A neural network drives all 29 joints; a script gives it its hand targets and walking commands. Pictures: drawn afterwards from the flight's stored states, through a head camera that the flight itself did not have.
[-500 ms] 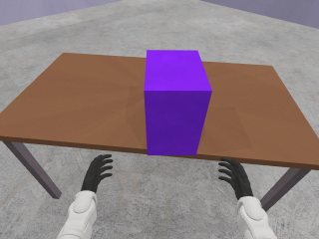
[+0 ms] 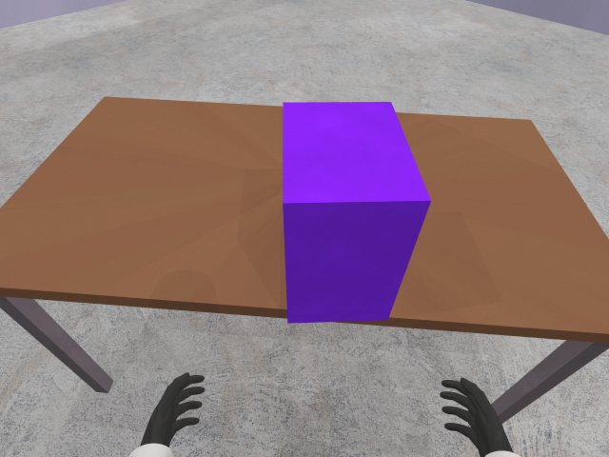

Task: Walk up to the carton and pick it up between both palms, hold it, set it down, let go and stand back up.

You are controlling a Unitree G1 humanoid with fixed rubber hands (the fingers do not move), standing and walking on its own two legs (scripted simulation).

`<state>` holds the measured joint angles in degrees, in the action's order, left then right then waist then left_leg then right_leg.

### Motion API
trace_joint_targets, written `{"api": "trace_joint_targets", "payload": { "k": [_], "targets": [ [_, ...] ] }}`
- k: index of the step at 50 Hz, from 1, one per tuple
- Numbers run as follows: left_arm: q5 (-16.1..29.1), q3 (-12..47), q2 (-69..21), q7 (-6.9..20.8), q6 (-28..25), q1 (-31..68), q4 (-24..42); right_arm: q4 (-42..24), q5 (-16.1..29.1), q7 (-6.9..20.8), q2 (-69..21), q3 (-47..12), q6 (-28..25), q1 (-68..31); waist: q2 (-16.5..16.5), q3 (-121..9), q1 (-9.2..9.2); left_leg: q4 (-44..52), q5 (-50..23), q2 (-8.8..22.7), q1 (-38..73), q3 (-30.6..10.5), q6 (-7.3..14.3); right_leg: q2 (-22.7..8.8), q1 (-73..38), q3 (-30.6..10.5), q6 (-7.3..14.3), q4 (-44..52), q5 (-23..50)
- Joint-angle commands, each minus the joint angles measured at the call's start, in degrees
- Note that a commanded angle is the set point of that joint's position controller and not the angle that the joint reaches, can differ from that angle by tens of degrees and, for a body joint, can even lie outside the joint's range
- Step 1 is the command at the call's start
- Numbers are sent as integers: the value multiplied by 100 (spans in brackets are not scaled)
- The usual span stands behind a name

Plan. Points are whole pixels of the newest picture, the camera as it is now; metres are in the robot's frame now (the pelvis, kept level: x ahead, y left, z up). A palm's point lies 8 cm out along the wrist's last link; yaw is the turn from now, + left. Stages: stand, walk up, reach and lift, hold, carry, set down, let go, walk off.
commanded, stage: let go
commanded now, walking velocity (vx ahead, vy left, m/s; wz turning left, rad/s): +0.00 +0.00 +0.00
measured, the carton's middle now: (337, 216) +0.49 -0.01 +0.03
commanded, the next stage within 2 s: stand in 0.40 s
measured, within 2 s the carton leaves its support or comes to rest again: neither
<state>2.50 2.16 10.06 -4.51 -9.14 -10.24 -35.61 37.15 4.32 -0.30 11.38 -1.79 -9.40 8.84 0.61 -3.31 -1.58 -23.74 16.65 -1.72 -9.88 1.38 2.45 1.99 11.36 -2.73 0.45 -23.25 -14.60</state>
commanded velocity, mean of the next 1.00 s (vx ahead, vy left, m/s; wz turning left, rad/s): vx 0.00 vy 0.00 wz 0.00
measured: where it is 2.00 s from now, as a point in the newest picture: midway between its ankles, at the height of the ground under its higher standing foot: outside the picture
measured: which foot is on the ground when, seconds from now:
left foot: down 0.00-1.00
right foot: down 0.00-1.00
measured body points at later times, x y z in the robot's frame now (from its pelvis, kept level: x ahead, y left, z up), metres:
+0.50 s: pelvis -0.01 -0.02 -0.01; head -0.01 -0.02 +0.44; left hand +0.15 +0.22 -0.09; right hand +0.16 -0.24 -0.10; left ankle -0.05 +0.09 -0.74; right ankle -0.03 -0.12 -0.74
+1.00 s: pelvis -0.04 -0.02 -0.01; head -0.05 -0.01 +0.44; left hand +0.00 +0.25 -0.14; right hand +0.03 -0.27 -0.13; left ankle -0.05 +0.09 -0.74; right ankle -0.03 -0.12 -0.74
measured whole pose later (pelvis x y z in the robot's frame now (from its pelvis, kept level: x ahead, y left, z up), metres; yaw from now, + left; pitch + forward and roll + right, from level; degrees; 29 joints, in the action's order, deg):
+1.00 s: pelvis -0.04 -0.02 -0.01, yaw +4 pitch +2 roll +0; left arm -1.8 -1.6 14.6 -0.1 0.1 -21.9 -45.2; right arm 41.5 -2.6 -0.3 13.1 0.8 0.2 25.0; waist 0.6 -5.1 0.1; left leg -29.5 15.9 -2.3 -15.9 -3.9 0.9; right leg 1.7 15.8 1.0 1.6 -28.2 -14.8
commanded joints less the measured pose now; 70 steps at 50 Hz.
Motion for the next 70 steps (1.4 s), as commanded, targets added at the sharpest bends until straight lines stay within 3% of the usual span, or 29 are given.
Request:
{"api": "trace_joint_targets", "payload": {
  "k": [1, 2, 6, 12, 20, 21, 22, 24, 25, 26, 29, 32, 33, 36, 39, 40, 44, 47, 49, 50, 52, 53, 55, 56, 57, 59, 64, 68, 70],
  "targets": [
    [-73, -167, 588, 125, 222, 425, 769, -441, -158, 8, 600, 272, 278, -498, -355, -554, 41, -29, -3367, 238, 560, -367, -346, -95, -338, -94, 20, 27, 2393],
    [-71, -191, 615, 165, 257, 345, 750, -486, -224, -3, 598, 240, 321, -478, -176, -413, 65, -47, -3399, 257, 530, -385, -315, -95, -282, -82, -6, -19, 2394],
    [-94, -253, 669, 235, 336, 128, 707, -406, -260, -56, 701, 261, 394, -199, -411, -518, 18, -331, -4161, 271, 791, -438, -386, -97, -12, -116, -28, -83, 2534],
    [-60, -282, 580, 188, 190, -50, 780, -614, -293, -88, 610, 203, 265, -148, -159, -1068, 11, -514, -4967, 376, 767, -493, -324, -43, -111, -172, -82, -294, 2775],
    [-82, -294, 536, 270, 266, 101, 468, -365, -416, -144, 566, 151, 344, -77, 48, -754, 17, -176, -3669, 240, 515, -373, -309, -79, -148, -134, -157, -208, 2611],
    [-504, -415, 1042, 304, 506, -758, 41, -234, -672, -50, 1071, 525, 609, 707, 306, -731, 209, -428, -2753, 827, 114, -692, -81, -703, -368, -395, 130, -533, 2453],
    [-568, -478, 1075, 338, 663, -850, 35, -180, -737, -20, 1183, 562, 753, 752, 427, -834, 155, -433, -1676, 765, -198, -702, -35, -784, -574, -445, 212, -470, 2301],
    [-592, -467, 1007, 385, 810, -645, 140, -256, -785, 35, 911, 518, 887, 681, 511, -76, 205, -265, -546, 651, -613, -712, -79, -916, 71, -594, 291, -335, 1901],
    [-561, -477, 1065, 414, 822, -390, 193, -285, -762, 67, 825, 503, 912, 646, 377, 150, 223, -241, -595, 569, -769, -771, -108, -880, 235, -587, 288, -298, 1511],
    [-558, -439, 919, 423, 810, -469, 228, -329, -752, 79, 805, 499, 910, 623, -90, 106, 181, -315, -655, 543, -806, -698, -148, -921, 204, -652, 305, -276, 1447],
    [-561, -508, 1160, 417, 797, -400, 146, -381, -726, 80, 695, 495, 864, 677, -141, 531, 172, -169, -502, 537, -1087, -859, -128, -804, 587, -613, 249, -39, 224],
    [-551, -538, 1194, 415, 745, -636, 15, -316, -703, 25, 803, 487, 799, 912, -324, 81, 138, -261, -716, 503, -933, -907, -93, -858, 235, -665, 320, -104, 816],
    [-534, -536, 1129, 410, 739, -628, -45, -278, -717, 30, 766, 485, 805, 1126, -53, 104, 190, -201, -518, 476, -969, -967, -128, -848, 243, -676, 336, -64, 546],
    [-506, -541, 1160, 430, 779, -676, -143, -226, -713, 47, 815, 492, 785, 1245, -148, 133, 209, -126, -421, 469, -895, -1042, -73, -754, 379, -633, 296, -14, 105],
    [-480, -533, 1165, 378, 773, -1046, -284, -140, -729, 6, 1006, 511, 772, 1523, 163, 80, 165, -187, -662, 518, -787, -1097, -60, -783, 364, -663, 285, 7, 535],
    [-463, -479, 1013, 385, 776, -994, -283, -84, -710, -12, 955, 488, 801, 1609, -43, 99, 230, -242, -517, 432, -701, -982, -92, -812, 475, -698, 311, 67, 479],
    [-465, -575, 1210, 407, 794, -1083, -482, 12, -664, -8, 803, 447, 801, 1676, 95, 273, 182, -67, -429, 463, -795, -1168, -53, -688, 543, -608, 288, 140, 56],
    [-410, -557, 1102, 440, 834, -1248, -530, 77, -677, -49, 990, 501, 888, 1799, -294, 536, 163, 164, 97, 438, -1245, -1249, -46, -644, 472, -523, 244, 144, -368],
    [-414, -549, 1044, 392, 851, -1276, -651, 57, -707, -30, 912, 495, 854, 1678, -272, 820, 131, 315, 177, 500, -1325, -1353, -9, -625, 551, -514, 277, 128, -126],
    [-459, -563, 1050, 373, 831, -1438, -707, 153, -702, -42, 917, 473, 871, 1885, 218, 726, 134, 156, -121, 418, -1244, -1267, -31, -716, 366, -582, 287, 252, -88],
    [-432, -610, 1155, 356, 796, -1338, -693, 245, -651, -36, 803, 443, 823, 1926, -21, 400, 171, 82, -495, 433, -1067, -1274, -25, -718, 164, -577, 269, 86, 311],
    [-440, -624, 1218, 361, 806, -1300, -674, 274, -647, -32, 669, 390, 832, 1963, -203, 362, 205, 129, -372, 412, -843, -1275, -45, -698, 365, -575, 285, 197, -62],
    [-439, -561, 979, 386, 819, -1382, -791, 252, -633, -28, 739, 434, 804, 1800, -251, 446, 146, 61, -749, 435, -806, -1299, 23, -727, 304, -581, 311, 208, 355],
    [-423, -550, 924, 407, 775, -1306, -800, 259, -632, -43, 699, 416, 808, 1813, 15, 347, 162, 108, -826, 471, -681, -1305, 5, -687, 279, -528, 303, 156, 383],
    [-399, -540, 830, 391, 822, -1232, -808, 328, -640, -64, 693, 420, 842, 1863, -395, 535, 171, 211, -640, 468, -853, -1279, 14, -657, 339, -484, 281, 126, 242],
    [-418, -585, 981, 388, 820, -1326, -882, 322, -641, -88, 772, 448, 873, 1820, 92, 692, 150, 320, -392, 503, -1017, -1472, 66, -609, 215, -422, 216, 155, 134],
    [-390, -573, 845, 303, 849, -1525, -1075, 412, -631, -78, 711, 430, 828, 1779, -386, 457, 75, 263, -691, 406, -844, -1358, 31, -642, 26, -456, 211, 110, 406],
    [-403, -604, 933, 304, 848, -1504, -1225, 553, -608, -123, 679, 458, 825, 1892, 74, 568, 144, 183, -1001, 493, -640, -1424, 80, -600, 86, -358, 198, 157, 553],
    [-391, -564, 766, 305, 882, -1458, -1279, 628, -612, -120, 661, 468, 838, 1932, -24, 636, 132, 269, -671, 410, -854, -1379, 55, -577, -7, -308, 159, 155, 278]
  ]
}}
